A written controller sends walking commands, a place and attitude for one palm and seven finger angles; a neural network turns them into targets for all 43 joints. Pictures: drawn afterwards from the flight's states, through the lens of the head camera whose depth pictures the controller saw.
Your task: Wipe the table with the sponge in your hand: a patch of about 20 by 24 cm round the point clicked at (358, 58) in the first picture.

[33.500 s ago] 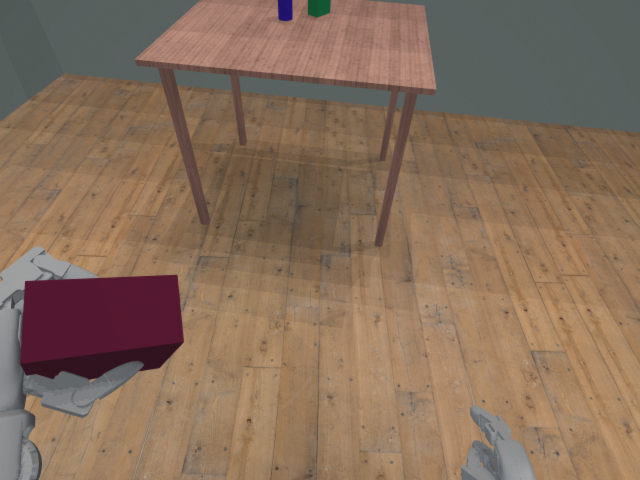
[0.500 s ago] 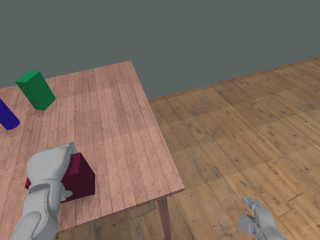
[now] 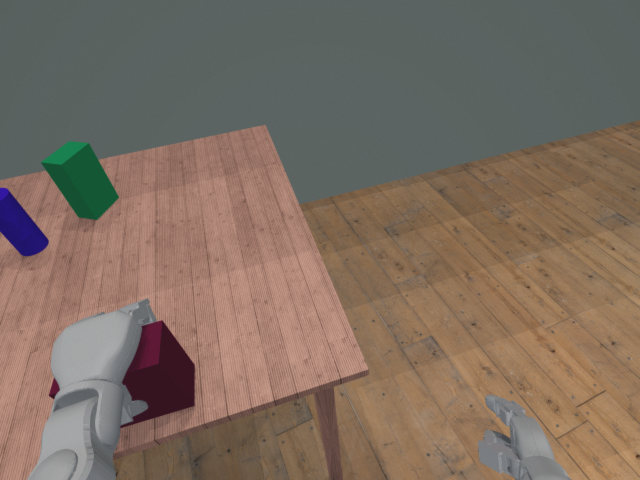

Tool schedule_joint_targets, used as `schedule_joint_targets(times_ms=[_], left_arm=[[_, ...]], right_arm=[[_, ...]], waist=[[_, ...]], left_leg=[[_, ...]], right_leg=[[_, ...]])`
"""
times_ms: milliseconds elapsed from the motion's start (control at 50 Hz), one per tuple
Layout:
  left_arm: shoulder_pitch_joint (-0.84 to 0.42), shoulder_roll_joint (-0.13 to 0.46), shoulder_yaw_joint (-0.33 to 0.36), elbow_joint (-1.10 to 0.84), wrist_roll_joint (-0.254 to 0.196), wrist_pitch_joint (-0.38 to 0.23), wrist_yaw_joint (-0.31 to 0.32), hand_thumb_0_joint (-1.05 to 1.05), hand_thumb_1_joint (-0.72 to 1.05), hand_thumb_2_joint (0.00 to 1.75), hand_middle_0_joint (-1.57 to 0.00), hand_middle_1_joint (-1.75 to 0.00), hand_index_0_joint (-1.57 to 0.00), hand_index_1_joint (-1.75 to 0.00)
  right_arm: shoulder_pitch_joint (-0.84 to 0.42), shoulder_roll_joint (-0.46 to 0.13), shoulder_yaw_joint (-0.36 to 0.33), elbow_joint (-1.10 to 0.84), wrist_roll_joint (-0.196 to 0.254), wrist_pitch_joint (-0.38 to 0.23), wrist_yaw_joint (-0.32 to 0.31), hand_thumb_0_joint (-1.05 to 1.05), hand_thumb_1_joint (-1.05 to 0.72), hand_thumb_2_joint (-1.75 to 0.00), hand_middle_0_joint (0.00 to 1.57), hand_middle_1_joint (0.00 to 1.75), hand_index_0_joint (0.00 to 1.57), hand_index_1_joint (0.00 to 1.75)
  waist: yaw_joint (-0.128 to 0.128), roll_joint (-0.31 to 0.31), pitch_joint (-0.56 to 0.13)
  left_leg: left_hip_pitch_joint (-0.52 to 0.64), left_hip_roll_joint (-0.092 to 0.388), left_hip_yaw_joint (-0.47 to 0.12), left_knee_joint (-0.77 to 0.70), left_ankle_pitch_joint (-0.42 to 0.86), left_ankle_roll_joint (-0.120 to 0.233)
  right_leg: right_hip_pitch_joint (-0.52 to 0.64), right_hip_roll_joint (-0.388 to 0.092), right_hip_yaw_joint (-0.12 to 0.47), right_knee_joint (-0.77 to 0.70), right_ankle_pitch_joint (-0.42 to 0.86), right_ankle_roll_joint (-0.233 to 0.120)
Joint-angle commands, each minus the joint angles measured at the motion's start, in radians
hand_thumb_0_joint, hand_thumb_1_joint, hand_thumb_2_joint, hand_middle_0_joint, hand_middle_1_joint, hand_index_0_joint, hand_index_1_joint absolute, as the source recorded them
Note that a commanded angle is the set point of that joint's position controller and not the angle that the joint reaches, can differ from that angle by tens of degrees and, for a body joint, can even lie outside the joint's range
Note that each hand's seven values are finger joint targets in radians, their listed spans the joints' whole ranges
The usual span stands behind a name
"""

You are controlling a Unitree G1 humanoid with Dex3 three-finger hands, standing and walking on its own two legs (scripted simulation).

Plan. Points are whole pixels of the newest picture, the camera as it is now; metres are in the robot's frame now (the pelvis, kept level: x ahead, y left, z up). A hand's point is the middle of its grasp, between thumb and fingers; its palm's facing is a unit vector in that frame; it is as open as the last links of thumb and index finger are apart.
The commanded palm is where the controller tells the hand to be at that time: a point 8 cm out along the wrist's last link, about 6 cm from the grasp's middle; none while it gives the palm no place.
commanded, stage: lift the sponge slowly off the table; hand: left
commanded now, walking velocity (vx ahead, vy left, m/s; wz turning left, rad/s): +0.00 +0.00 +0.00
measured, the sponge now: (137, 384) +0.21 +0.28 +0.01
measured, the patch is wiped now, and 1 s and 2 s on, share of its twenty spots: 1.00 1.00 1.00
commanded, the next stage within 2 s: bring the sponge back beside the body in 1.92 s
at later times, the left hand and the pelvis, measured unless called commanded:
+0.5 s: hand (115, 351) +0.22 +0.29 +0.07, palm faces +0.00 -0.10 -0.99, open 10.1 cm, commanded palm +0.20 +0.29 +0.14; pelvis +0.00 +0.00 +0.00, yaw +0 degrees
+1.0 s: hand (106, 336) +0.22 +0.28 +0.11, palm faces +0.04 -0.10 -0.99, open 10.1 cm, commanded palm +0.20 +0.29 +0.18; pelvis +0.00 +0.00 +0.01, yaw +0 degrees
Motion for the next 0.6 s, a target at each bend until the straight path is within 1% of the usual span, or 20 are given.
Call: schedule_joint_targets(times_ms=[0,40,80,140,160,180,200,220,260,280,300,340,380,400,420,460,480,500,560,580], left_arm=[[-0.192,0.217,0.121,-0.143,0.021,0.020,-0.005,0.00,0.10,1.30,-1.20,-1.60,-1.20,-1.60],[-0.202,0.212,0.113,-0.146,0.025,0.018,-0.011,0.00,0.10,1.30,-1.20,-1.60,-1.20,-1.60],[-0.239,0.248,0.142,-0.166,0.028,0.014,-0.018,0.00,0.10,1.30,-1.20,-1.60,-1.20,-1.60],[-0.199,0.224,0.129,-0.191,0.022,-0.003,-0.019,0.00,0.10,1.30,-1.20,-1.60,-1.20,-1.60],[-0.199,0.226,0.132,-0.200,0.019,-0.008,-0.020,0.00,0.10,1.30,-1.20,-1.60,-1.20,-1.60],[-0.218,0.253,0.156,-0.208,0.019,-0.008,-0.023,0.00,0.10,1.30,-1.20,-1.60,-1.20,-1.60],[-0.236,0.225,0.127,-0.204,0.020,-0.010,-0.022,0.00,0.10,1.30,-1.20,-1.60,-1.20,-1.60],[-0.235,0.223,0.127,-0.202,0.019,-0.010,-0.021,0.00,0.10,1.30,-1.20,-1.60,-1.20,-1.60],[-0.262,0.248,0.147,-0.187,0.022,-0.011,-0.021,0.00,0.10,1.30,-1.20,-1.60,-1.20,-1.60],[-0.285,0.289,0.182,-0.209,0.021,-0.010,-0.022,0.00,0.10,1.30,-1.20,-1.60,-1.20,-1.60],[-0.305,0.269,0.158,-0.208,0.025,-0.011,-0.020,0.00,0.10,1.30,-1.20,-1.60,-1.20,-1.60],[-0.302,0.257,0.149,-0.202,0.025,-0.013,-0.024,0.00,0.10,1.30,-1.20,-1.60,-1.20,-1.60],[-0.324,0.278,0.165,-0.228,0.019,-0.013,-0.031,0.00,0.10,1.30,-1.20,-1.60,-1.20,-1.60],[-0.298,0.262,0.155,-0.228,0.015,-0.014,-0.032,0.00,0.10,1.30,-1.20,-1.60,-1.20,-1.60],[-0.274,0.278,0.171,-0.223,0.012,-0.013,-0.034,0.00,0.10,1.30,-1.20,-1.60,-1.20,-1.60],[-0.250,0.248,0.146,-0.233,0.004,-0.006,-0.047,0.00,0.10,1.30,-1.20,-1.60,-1.20,-1.60],[-0.262,0.269,0.165,-0.243,-0.001,0.001,-0.054,0.00,0.10,1.30,-1.20,-1.60,-1.20,-1.60],[-0.259,0.274,0.168,-0.227,-0.001,0.005,-0.055,0.00,0.10,1.30,-1.20,-1.60,-1.20,-1.60],[-0.228,0.291,0.184,-0.234,-0.003,0.015,-0.067,0.00,0.10,1.30,-1.20,-1.60,-1.20,-1.60],[-0.255,0.305,0.194,-0.274,-0.004,0.017,-0.071,0.00,0.10,1.30,-1.20,-1.60,-1.20,-1.60]], right_arm=[[-0.222,-0.107,-0.028,-0.174,-0.002,-0.056,-0.015,0.00,-0.90,-0.90,0.20,0.30,0.20,0.30],[-0.224,-0.105,-0.026,-0.176,-0.003,-0.059,-0.016,0.00,-0.90,-0.90,0.20,0.30,0.20,0.30],[-0.235,-0.107,-0.023,-0.176,-0.005,-0.059,-0.018,0.00,-0.90,-0.90,0.20,0.30,0.20,0.30],[-0.222,-0.104,-0.027,-0.180,-0.008,-0.064,-0.014,0.00,-0.90,-0.90,0.20,0.30,0.20,0.30],[-0.223,-0.104,-0.027,-0.180,-0.008,-0.065,-0.013,0.00,-0.90,-0.90,0.20,0.30,0.20,0.30],[-0.235,-0.104,-0.024,-0.181,-0.007,-0.063,-0.014,0.00,-0.90,-0.90,0.20,0.30,0.20,0.30],[-0.229,-0.103,-0.025,-0.174,-0.010,-0.062,-0.014,0.00,-0.90,-0.90,0.20,0.30,0.20,0.30],[-0.227,-0.102,-0.027,-0.175,-0.009,-0.063,-0.015,0.00,-0.90,-0.90,0.20,0.30,0.20,0.30],[-0.226,-0.108,-0.027,-0.168,-0.010,-0.066,-0.018,0.00,-0.90,-0.90,0.20,0.30,0.20,0.30],[-0.245,-0.110,-0.023,-0.171,-0.010,-0.065,-0.021,0.00,-0.90,-0.90,0.20,0.30,0.20,0.30],[-0.238,-0.108,-0.024,-0.165,-0.011,-0.066,-0.023,0.00,-0.90,-0.90,0.20,0.30,0.20,0.30],[-0.237,-0.108,-0.027,-0.164,-0.010,-0.067,-0.023,0.00,-0.90,-0.90,0.20,0.30,0.20,0.30],[-0.254,-0.108,-0.022,-0.168,-0.008,-0.069,-0.024,0.00,-0.90,-0.90,0.20,0.30,0.20,0.30],[-0.241,-0.108,-0.027,-0.164,-0.011,-0.072,-0.025,0.00,-0.90,-0.90,0.20,0.30,0.20,0.30],[-0.237,-0.110,-0.029,-0.164,-0.011,-0.072,-0.023,0.00,-0.90,-0.90,0.20,0.30,0.20,0.30],[-0.240,-0.110,-0.027,-0.171,-0.009,-0.068,-0.019,0.00,-0.90,-0.90,0.20,0.30,0.20,0.30],[-0.258,-0.110,-0.021,-0.176,-0.007,-0.067,-0.020,0.00,-0.90,-0.90,0.20,0.30,0.20,0.30],[-0.244,-0.114,-0.023,-0.167,-0.009,-0.066,-0.019,0.00,-0.90,-0.90,0.20,0.30,0.20,0.30],[-0.244,-0.117,-0.024,-0.176,-0.007,-0.060,-0.016,0.00,-0.90,-0.90,0.20,0.30,0.20,0.30],[-0.268,-0.117,-0.019,-0.186,-0.007,-0.059,-0.017,0.00,-0.90,-0.90,0.20,0.30,0.20,0.30]], waist=[[0.000,-0.056,-0.116],[0.002,-0.038,-0.115],[0.005,-0.027,-0.124],[0.009,-0.007,-0.155],[0.010,-0.019,-0.161],[0.010,-0.024,-0.155],[0.002,-0.020,-0.145],[0.003,-0.028,-0.133],[0.002,-0.058,-0.130],[0.007,-0.040,-0.143],[0.000,-0.035,-0.141],[0.000,-0.043,-0.143],[0.002,-0.016,-0.152],[0.004,-0.004,-0.167],[0.007,-0.012,-0.168],[0.005,-0.018,-0.159],[0.007,-0.017,-0.156],[0.003,-0.028,-0.149],[0.011,-0.054,-0.143],[0.013,-0.029,-0.154]], left_leg=[[0.107,-0.039,-0.024,-0.050,0.210,0.054],[0.116,-0.039,-0.026,-0.054,0.215,0.054],[0.126,-0.039,-0.034,-0.064,0.216,0.052],[0.140,-0.039,-0.033,-0.062,0.249,0.052],[0.145,-0.039,-0.033,-0.059,0.263,0.053],[0.145,-0.038,-0.042,-0.069,0.256,0.050],[0.145,-0.036,-0.035,-0.071,0.245,0.051],[0.148,-0.036,-0.034,-0.073,0.236,0.053],[0.150,-0.036,-0.033,-0.070,0.241,0.054],[0.155,-0.038,-0.038,-0.079,0.237,0.052],[0.161,-0.038,-0.032,-0.077,0.239,0.055],[0.169,-0.038,-0.032,-0.077,0.249,0.054],[0.180,-0.039,-0.036,-0.084,0.257,0.052],[0.187,-0.040,-0.029,-0.078,0.269,0.055],[0.185,-0.040,-0.031,-0.074,0.282,0.054],[0.183,-0.041,-0.030,-0.074,0.302,0.053],[0.182,-0.040,-0.037,-0.084,0.294,0.051],[0.175,-0.038,-0.033,-0.081,0.291,0.052],[0.168,-0.039,-0.034,-0.079,0.304,0.052],[0.174,-0.039,-0.038,-0.089,0.299,0.050]], right_leg=[[-0.016,0.015,0.053,-0.086,0.281,-0.027],[-0.016,0.017,0.045,-0.092,0.277,-0.030],[-0.006,0.022,0.067,-0.102,0.267,-0.036],[0.018,0.021,0.048,-0.091,0.312,-0.037],[0.023,0.021,0.049,-0.090,0.337,-0.036],[0.024,0.026,0.068,-0.101,0.315,-0.040],[0.014,0.022,0.049,-0.100,0.300,-0.035],[0.006,0.023,0.050,-0.109,0.288,-0.035],[0.007,0.020,0.054,-0.115,0.302,-0.033],[0.020,0.022,0.078,-0.123,0.290,-0.038],[0.018,0.019,0.058,-0.118,0.290,-0.034],[0.019,0.018,0.056,-0.124,0.304,-0.034],[0.029,0.021,0.076,-0.131,0.306,-0.039],[0.041,0.017,0.061,-0.122,0.324,-0.036],[0.047,0.017,0.061,-0.121,0.348,-0.036],[0.051,0.015,0.056,-0.118,0.387,-0.034],[0.052,0.019,0.076,-0.125,0.368,-0.039],[0.051,0.015,0.060,-0.120,0.367,-0.035],[0.057,0.012,0.061,-0.119,0.392,-0.032],[0.061,0.016,0.078,-0.123,0.372,-0.036]])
